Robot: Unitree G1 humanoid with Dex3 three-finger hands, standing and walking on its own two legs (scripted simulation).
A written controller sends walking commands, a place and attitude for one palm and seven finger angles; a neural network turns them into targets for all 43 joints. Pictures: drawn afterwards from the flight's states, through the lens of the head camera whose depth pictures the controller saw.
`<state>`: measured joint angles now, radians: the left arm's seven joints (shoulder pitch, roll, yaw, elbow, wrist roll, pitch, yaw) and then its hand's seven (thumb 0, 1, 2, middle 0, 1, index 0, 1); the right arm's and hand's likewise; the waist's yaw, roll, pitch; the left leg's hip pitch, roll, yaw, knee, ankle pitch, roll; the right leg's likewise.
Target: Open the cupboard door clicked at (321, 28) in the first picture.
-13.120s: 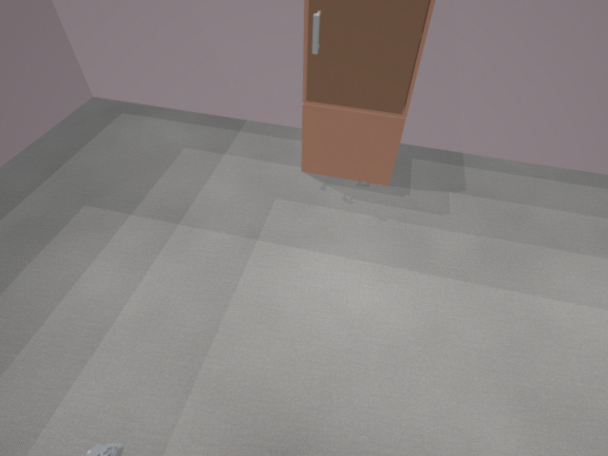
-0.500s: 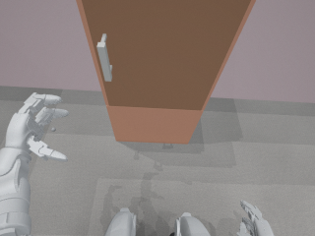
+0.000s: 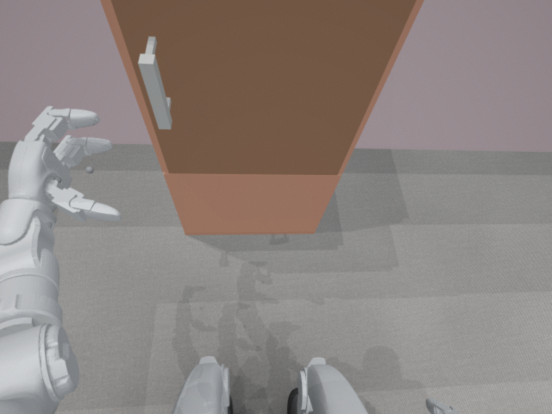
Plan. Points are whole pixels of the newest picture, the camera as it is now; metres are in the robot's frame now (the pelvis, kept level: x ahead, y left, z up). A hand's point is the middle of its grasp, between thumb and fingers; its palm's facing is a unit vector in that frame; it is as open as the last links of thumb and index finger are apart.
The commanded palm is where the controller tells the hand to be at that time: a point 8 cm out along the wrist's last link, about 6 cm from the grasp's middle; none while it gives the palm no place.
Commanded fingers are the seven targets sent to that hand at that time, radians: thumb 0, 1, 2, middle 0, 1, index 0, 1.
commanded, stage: move the hooked fingers beside the handle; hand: left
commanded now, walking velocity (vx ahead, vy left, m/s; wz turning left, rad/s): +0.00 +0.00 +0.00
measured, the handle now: (158, 86) +0.61 +0.19 +0.05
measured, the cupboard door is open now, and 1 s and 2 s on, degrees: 0 0 0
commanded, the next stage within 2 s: slide the fingers in behind the handle in 1.52 s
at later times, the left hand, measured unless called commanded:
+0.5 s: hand (106, 123) +0.51 +0.25 +0.06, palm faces +0.02 -1.00 +0.00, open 14.0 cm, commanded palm +0.51 +0.29 +0.05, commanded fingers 0.00 -0.50 0.30 -0.30 -1.20 -0.30 -1.20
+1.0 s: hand (117, 103) +0.57 +0.25 +0.04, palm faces +0.02 -1.00 -0.01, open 14.0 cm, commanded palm +0.56 +0.27 +0.05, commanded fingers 0.00 -0.50 0.30 -0.30 -1.20 -0.30 -1.20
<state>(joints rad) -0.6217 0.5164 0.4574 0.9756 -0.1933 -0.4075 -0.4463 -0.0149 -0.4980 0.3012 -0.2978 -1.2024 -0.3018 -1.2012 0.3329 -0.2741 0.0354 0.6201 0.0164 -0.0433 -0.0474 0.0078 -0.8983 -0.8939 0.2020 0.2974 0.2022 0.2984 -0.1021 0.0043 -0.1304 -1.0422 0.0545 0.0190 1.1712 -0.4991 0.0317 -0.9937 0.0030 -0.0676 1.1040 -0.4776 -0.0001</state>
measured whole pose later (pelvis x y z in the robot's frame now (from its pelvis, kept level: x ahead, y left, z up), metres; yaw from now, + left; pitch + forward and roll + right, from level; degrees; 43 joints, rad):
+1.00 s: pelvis +0.00 +0.01 -0.02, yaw -3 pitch +31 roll -6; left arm -1.07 0.81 0.57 1.22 -0.02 -0.30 -0.40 -0.01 -0.50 0.30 -0.30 -1.20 -0.30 -1.20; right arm 0.41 -0.26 0.10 0.59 -0.03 0.10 -0.01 0.00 -0.90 -0.89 0.20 0.30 0.20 0.30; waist -0.25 0.04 -0.09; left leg -1.29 0.09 0.00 1.28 -0.53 0.04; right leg -1.22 0.04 -0.08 1.16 -0.47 0.01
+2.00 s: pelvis +0.00 +0.00 -0.02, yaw -2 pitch +30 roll -6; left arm -1.07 0.73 0.49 1.24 -0.04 -0.35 -0.34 -0.01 -0.50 0.30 -0.30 -1.20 -0.30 -1.21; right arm 0.39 -0.27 0.08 0.60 -0.03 0.09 0.00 0.00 -0.90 -0.89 0.20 0.30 0.20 0.30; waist -0.24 0.03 -0.11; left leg -1.27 0.08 -0.02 1.28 -0.53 0.03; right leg -1.20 0.04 -0.09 1.16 -0.48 0.00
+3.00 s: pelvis +0.01 -0.01 -0.02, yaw -1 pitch +28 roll -4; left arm -1.04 0.55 0.41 1.23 -0.03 -0.41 -0.16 -0.01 -0.50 0.30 -0.30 -1.20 -0.30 -1.21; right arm 0.39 -0.25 0.05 0.62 -0.04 0.09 0.03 0.00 -0.90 -0.89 0.20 0.30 0.20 0.30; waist -0.22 0.04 -0.12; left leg -1.21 0.07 -0.01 1.24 -0.52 0.02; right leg -1.16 0.03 -0.08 1.16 -0.49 -0.02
